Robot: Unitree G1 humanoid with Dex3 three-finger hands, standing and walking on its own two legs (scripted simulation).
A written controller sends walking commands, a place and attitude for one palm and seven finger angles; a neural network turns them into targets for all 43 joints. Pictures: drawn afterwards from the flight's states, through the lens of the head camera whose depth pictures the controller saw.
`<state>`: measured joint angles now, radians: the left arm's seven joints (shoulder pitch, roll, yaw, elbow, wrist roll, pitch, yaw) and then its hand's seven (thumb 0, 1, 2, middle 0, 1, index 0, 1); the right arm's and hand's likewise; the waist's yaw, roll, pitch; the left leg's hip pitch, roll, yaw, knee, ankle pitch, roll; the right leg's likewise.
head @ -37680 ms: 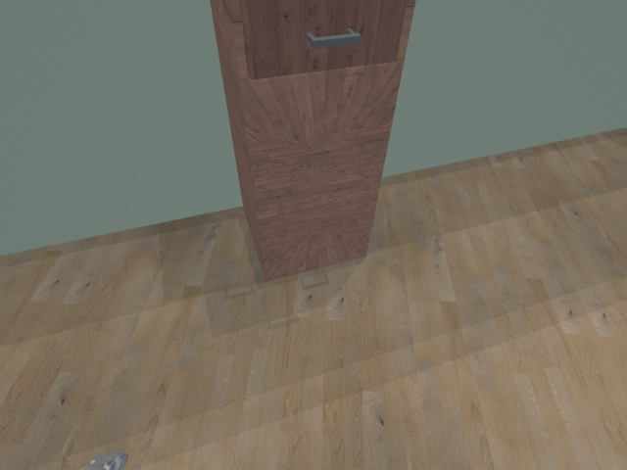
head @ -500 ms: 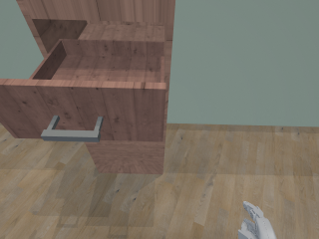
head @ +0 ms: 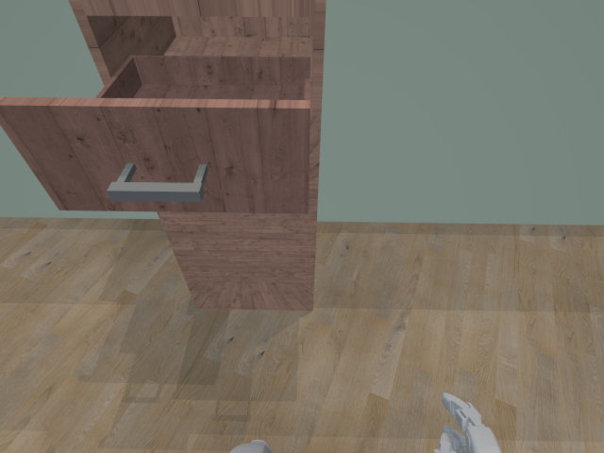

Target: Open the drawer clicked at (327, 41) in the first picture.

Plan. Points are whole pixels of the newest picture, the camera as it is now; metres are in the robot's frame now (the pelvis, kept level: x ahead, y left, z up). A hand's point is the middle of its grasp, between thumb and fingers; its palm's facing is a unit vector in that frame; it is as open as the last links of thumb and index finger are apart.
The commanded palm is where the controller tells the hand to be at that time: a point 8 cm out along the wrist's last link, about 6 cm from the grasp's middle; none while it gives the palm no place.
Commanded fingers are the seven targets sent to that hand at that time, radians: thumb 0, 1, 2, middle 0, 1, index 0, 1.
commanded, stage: step back with the hand held close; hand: left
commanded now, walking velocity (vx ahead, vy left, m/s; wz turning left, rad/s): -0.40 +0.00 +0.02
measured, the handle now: (161, 181) +0.40 +0.22 +0.16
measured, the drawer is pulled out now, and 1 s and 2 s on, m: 0.30 0.30 0.30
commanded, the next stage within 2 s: stop stepping back and stand still in 0.20 s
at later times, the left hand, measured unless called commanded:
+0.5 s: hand out of the picture +0.08 +0.27 +0.36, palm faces +0.67 -0.69 -0.26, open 7.4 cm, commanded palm +0.01 +0.29 +0.35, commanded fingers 0.00 0.90 0.90 -0.20 -0.30 -0.20 -0.30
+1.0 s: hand out of the picture +0.05 +0.24 +0.33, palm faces +0.53 -0.78 -0.34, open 7.4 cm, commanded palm -0.03 +0.29 +0.35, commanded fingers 0.00 0.90 0.90 -0.20 -0.30 -0.20 -0.30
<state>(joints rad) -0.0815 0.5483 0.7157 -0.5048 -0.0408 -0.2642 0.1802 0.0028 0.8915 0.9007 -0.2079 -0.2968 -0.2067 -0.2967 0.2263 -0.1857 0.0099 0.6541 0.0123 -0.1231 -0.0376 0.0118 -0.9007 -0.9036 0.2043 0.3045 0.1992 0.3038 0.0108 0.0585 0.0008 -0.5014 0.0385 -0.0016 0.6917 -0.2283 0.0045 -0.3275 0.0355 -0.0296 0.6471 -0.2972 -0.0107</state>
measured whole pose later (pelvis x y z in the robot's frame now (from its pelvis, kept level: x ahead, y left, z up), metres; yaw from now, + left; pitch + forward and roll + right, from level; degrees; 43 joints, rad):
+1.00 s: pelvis -0.18 +0.01 +0.02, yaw -3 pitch +1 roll -1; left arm 0.18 0.52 0.60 -0.67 -0.06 -0.15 0.14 0.01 0.90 0.90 -0.20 -0.30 -0.20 -0.30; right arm 0.23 -0.16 0.05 0.58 0.01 -0.09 -0.04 0.01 -0.90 -0.90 0.21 0.30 0.20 0.30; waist -0.04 0.01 -0.05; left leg -0.38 0.04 0.10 0.54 -0.20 0.02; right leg -0.24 0.00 -0.09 0.50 -0.32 -0.03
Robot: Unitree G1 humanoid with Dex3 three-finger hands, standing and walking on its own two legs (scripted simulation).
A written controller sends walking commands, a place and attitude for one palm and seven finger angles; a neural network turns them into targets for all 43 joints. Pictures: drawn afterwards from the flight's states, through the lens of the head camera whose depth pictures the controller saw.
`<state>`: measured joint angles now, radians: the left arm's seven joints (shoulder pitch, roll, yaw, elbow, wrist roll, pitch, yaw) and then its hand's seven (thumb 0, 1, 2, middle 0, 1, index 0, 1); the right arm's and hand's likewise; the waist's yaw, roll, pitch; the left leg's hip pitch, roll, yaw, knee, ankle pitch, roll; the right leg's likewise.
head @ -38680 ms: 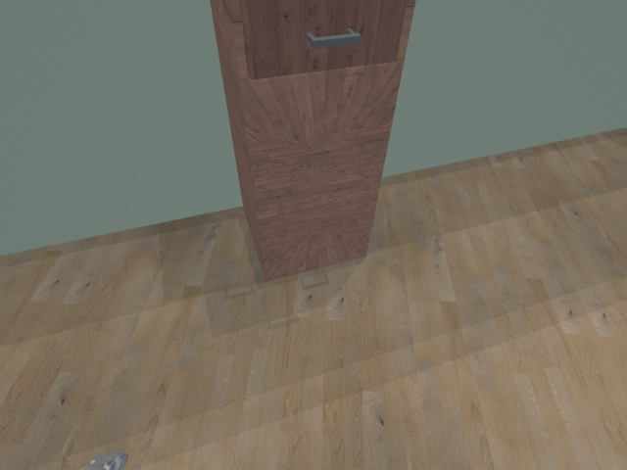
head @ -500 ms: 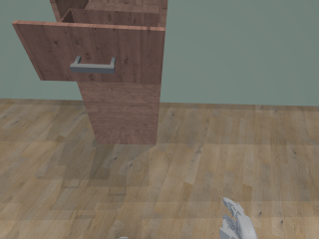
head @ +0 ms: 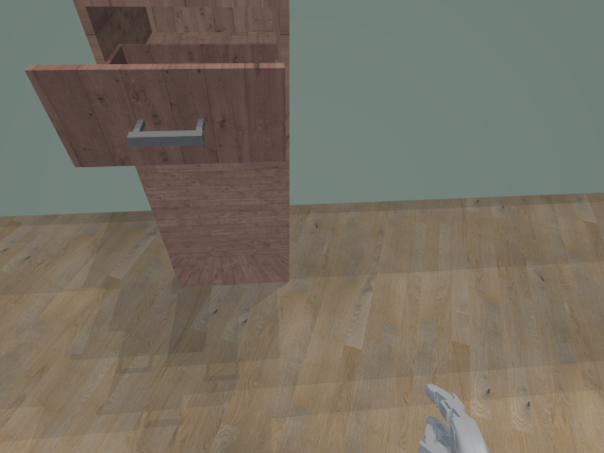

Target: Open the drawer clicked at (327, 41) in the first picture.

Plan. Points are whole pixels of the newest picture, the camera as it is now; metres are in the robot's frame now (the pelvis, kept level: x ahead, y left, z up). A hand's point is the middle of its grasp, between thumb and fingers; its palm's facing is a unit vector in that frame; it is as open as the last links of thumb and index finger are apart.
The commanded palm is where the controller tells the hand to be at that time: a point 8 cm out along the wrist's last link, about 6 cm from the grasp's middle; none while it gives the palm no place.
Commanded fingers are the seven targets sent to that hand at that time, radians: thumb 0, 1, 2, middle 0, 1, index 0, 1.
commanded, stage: stop stepping back and stand still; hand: left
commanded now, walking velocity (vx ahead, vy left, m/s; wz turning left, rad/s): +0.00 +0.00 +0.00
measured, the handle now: (168, 131) +0.57 +0.24 +0.15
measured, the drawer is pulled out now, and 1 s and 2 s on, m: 0.30 0.30 0.30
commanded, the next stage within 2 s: let the arm hang, fingers relaxed in 0.34 s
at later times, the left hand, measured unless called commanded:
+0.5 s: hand (91, 248) +0.27 +0.22 +0.21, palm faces +0.30 -0.85 -0.44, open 7.4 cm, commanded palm none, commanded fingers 0.00 0.90 0.90 -0.20 -0.30 -0.20 -0.30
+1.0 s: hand out of the picture -0.08 +0.22 -0.16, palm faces +0.04 -0.96 -0.27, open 7.3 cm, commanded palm none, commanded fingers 0.00 0.90 0.90 -0.20 -0.30 -0.20 -0.30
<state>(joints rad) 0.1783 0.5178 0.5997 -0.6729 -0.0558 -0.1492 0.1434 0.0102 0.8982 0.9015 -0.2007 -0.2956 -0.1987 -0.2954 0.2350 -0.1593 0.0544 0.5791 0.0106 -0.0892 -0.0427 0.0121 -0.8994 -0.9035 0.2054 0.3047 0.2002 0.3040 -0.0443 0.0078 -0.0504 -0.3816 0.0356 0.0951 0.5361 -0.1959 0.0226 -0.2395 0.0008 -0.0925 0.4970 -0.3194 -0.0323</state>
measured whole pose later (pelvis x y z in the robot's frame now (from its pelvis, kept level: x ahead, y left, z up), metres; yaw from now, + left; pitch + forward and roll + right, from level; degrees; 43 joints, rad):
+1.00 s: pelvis -0.01 +0.00 +0.01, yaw +2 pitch -2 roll -1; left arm 0.36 0.26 0.00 1.13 0.01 0.03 0.01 0.01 0.94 0.90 -0.20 -0.29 -0.20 -0.29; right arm 0.26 -0.22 -0.02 1.06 -0.01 0.05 -0.02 0.01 -0.90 -0.90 0.20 0.30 0.20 0.30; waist 0.02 0.02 0.09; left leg -0.28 -0.01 0.00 0.44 -0.14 0.03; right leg -0.16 0.01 -0.06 0.43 -0.24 -0.02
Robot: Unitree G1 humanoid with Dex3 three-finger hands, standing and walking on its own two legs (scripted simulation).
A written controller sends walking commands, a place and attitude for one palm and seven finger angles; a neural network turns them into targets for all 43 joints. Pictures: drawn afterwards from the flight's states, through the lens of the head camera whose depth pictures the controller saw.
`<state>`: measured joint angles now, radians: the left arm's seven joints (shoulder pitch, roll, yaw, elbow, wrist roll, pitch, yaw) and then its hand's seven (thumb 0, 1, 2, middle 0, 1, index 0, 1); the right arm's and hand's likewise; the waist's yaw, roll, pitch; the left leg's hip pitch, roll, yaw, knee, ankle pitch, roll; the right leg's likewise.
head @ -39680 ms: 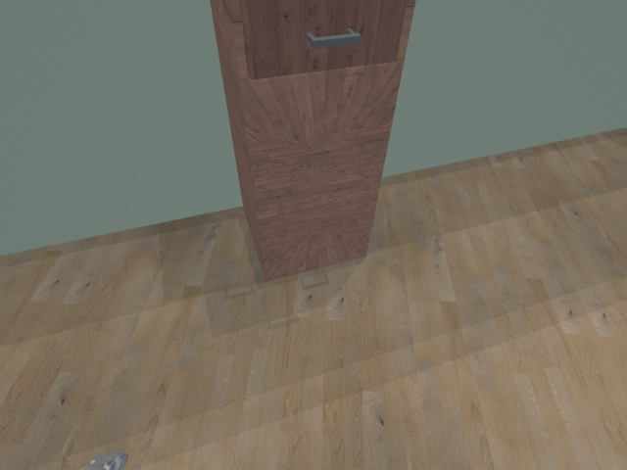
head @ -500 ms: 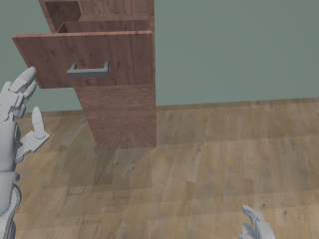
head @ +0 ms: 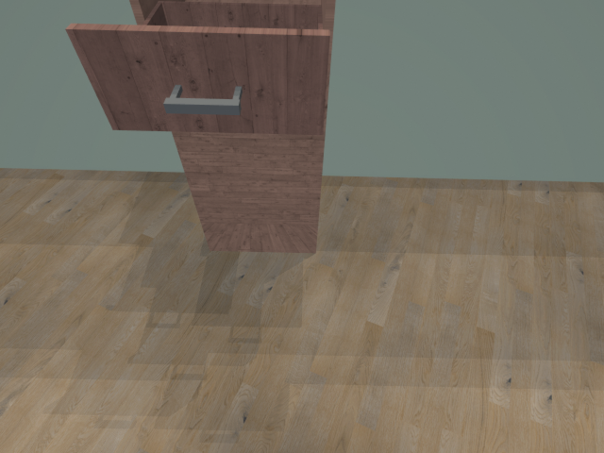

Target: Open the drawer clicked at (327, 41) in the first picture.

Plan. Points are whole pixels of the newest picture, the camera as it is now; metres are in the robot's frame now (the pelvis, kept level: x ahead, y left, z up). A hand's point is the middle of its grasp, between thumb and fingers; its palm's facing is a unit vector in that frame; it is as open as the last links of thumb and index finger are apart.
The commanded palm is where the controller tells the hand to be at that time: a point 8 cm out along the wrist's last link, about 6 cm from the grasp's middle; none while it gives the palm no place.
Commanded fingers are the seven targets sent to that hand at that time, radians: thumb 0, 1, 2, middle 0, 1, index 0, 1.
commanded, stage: let the arm hang, fingers relaxed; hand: left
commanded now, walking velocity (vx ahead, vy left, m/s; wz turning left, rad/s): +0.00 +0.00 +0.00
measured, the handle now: (205, 99) +0.59 +0.21 +0.14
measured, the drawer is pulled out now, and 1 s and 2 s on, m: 0.30 0.30 0.30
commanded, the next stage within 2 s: look to check the result in 0.54 s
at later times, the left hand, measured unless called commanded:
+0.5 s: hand out of the picture +0.11 +0.22 -0.15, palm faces -0.06 -0.94 -0.32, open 7.4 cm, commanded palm none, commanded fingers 0.00 0.90 0.90 -0.20 -0.30 -0.20 -0.30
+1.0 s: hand out of the picture +0.11 +0.22 -0.15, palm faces -0.06 -0.94 -0.33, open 7.4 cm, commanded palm none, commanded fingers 0.00 0.90 0.90 -0.20 -0.30 -0.20 -0.30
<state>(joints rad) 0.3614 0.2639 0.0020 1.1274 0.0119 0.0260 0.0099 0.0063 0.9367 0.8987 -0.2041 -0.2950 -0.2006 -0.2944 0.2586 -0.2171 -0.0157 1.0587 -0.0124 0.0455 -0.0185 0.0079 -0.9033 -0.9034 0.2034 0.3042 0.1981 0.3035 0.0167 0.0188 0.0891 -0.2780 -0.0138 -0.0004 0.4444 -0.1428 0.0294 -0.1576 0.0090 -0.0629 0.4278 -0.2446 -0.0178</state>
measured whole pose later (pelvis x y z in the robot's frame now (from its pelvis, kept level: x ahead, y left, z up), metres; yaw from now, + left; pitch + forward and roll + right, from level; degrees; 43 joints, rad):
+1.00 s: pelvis +0.05 -0.02 +0.01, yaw -1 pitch -1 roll +0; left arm 0.14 0.31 0.00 1.13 0.01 -0.02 0.02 0.01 0.91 0.90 -0.21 -0.30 -0.20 -0.29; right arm 0.12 -0.30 -0.01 1.12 -0.01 0.01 -0.02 0.00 -0.90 -0.90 0.20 0.30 0.20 0.30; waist -0.02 0.01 0.07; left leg -0.15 0.00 0.02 0.32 -0.15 0.00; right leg -0.02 0.03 -0.04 0.28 -0.23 -0.03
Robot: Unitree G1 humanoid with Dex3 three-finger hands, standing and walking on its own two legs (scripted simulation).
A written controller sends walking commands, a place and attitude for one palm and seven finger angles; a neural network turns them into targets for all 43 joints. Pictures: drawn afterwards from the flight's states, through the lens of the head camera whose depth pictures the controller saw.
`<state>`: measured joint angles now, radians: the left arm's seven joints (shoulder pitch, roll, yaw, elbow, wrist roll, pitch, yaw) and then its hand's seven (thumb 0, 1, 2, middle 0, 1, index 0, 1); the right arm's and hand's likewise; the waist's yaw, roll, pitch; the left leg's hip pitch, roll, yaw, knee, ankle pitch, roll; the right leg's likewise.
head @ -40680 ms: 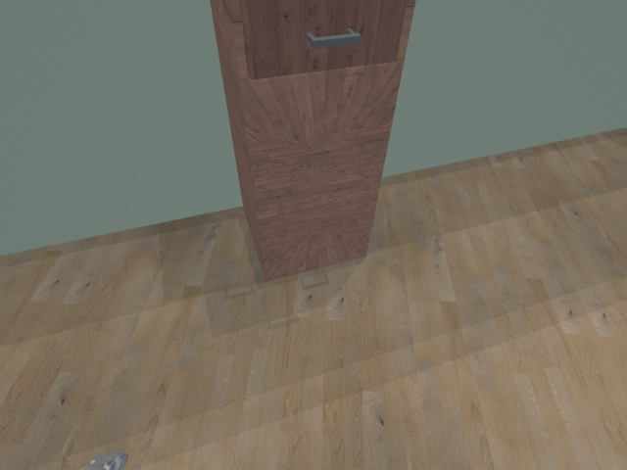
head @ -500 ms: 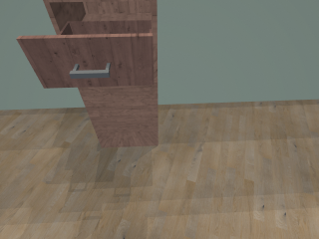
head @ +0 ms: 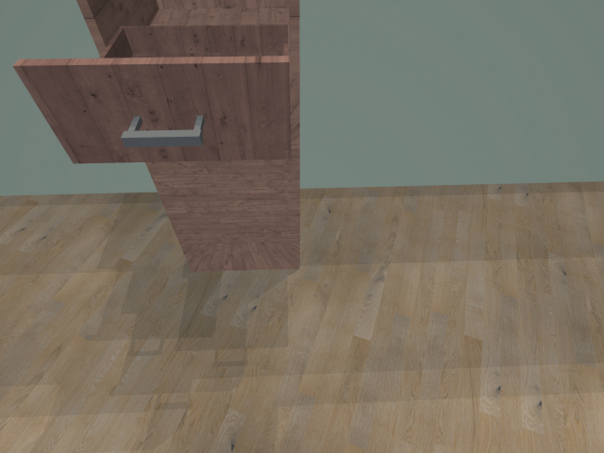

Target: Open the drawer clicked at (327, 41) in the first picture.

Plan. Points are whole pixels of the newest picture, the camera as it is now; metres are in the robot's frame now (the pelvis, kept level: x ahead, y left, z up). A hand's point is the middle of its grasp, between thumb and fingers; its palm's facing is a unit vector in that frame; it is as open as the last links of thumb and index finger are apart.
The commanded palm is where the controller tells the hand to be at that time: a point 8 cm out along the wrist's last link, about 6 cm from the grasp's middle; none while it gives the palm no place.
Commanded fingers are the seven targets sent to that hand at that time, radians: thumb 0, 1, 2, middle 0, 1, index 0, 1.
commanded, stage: look to check the result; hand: left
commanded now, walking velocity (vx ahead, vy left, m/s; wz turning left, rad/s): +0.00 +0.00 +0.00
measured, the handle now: (165, 130) +0.54 +0.24 +0.13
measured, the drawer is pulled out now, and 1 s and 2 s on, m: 0.30 0.30 0.30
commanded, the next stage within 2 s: stand and wait in 0.14 s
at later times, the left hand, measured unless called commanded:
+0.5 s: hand out of the picture +0.06 +0.24 -0.17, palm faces -0.04 -0.95 -0.32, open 7.4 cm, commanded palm none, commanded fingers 0.00 0.90 0.90 -0.20 -0.30 -0.20 -0.30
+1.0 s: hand out of the picture +0.06 +0.24 -0.17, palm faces -0.04 -0.95 -0.31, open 7.4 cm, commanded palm none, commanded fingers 0.00 0.90 0.90 -0.20 -0.30 -0.20 -0.30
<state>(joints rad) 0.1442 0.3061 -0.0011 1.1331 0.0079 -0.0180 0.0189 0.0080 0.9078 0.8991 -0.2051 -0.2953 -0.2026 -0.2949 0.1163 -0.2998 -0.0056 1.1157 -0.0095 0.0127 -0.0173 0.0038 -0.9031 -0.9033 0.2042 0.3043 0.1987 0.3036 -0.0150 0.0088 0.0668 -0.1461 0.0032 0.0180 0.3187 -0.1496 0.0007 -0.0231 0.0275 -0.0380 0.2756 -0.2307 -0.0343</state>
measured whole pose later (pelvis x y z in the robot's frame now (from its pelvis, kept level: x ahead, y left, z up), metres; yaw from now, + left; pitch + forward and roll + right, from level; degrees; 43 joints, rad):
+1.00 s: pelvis +0.01 +0.00 +0.00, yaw +0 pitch -1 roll +0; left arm 0.16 0.30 -0.01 1.12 0.01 -0.02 0.02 0.01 0.91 0.90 -0.20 -0.30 -0.20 -0.29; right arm 0.15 -0.28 0.00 1.12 -0.01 0.01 -0.02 0.00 -0.90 -0.90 0.20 0.30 0.20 0.30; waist -0.02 -0.01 0.06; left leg -0.13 -0.01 0.02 0.32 -0.16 0.01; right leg 0.00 0.02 -0.04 0.26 -0.24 -0.03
